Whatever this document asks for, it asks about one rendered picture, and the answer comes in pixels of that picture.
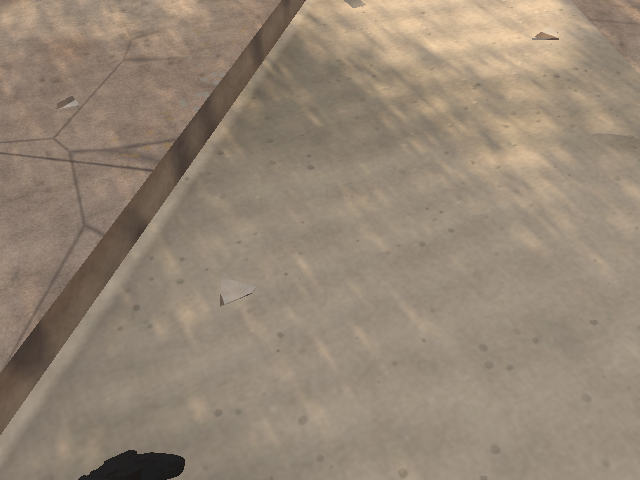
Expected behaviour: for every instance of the robot left hand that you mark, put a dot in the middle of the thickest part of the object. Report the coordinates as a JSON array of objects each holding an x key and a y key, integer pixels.
[{"x": 132, "y": 466}]

